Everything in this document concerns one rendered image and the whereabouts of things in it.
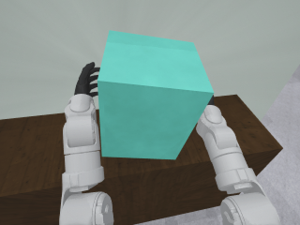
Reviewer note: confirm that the right robot forearm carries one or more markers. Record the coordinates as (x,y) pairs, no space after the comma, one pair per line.
(232,172)

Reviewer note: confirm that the left robot upper arm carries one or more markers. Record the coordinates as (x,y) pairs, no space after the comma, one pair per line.
(92,208)

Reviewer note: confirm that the right robot upper arm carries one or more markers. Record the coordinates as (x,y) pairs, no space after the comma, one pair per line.
(248,209)

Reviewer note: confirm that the robot left hand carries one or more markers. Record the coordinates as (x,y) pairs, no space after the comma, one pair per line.
(83,85)

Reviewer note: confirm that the carton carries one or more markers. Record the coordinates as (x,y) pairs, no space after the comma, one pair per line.
(151,92)

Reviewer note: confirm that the left robot forearm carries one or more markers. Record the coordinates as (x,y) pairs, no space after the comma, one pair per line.
(81,143)

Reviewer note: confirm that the pedestal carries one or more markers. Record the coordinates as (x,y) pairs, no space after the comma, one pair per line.
(32,162)

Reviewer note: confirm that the robot right hand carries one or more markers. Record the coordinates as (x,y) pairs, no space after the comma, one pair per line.
(211,101)

